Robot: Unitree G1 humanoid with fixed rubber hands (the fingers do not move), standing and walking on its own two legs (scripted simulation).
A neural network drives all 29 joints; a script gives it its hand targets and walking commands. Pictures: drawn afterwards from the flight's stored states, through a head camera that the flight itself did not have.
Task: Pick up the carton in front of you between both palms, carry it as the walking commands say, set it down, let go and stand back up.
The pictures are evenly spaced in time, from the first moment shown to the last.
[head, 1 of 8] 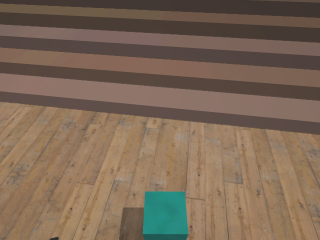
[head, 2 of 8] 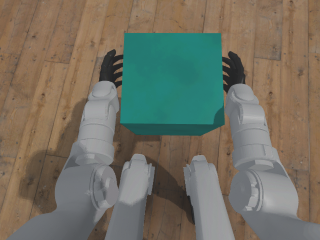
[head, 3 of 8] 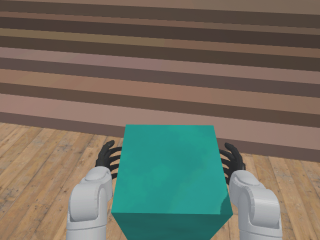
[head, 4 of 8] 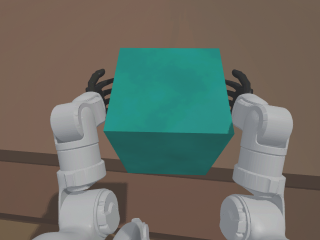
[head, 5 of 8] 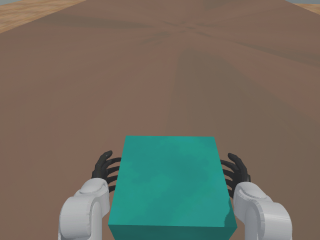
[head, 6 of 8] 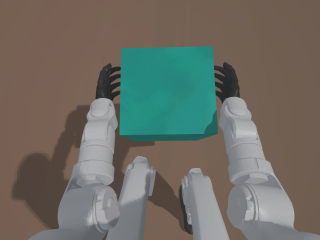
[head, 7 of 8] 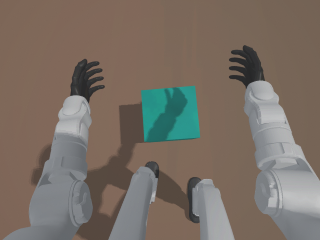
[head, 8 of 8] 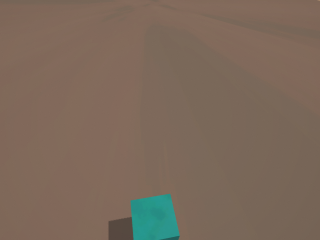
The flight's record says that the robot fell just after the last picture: no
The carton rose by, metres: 1.55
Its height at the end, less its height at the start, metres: +0.79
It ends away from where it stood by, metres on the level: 3.68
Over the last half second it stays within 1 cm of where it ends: yes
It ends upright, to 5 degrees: yes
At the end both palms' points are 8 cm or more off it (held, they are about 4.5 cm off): yes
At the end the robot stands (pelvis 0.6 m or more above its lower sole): yes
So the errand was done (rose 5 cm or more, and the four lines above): yes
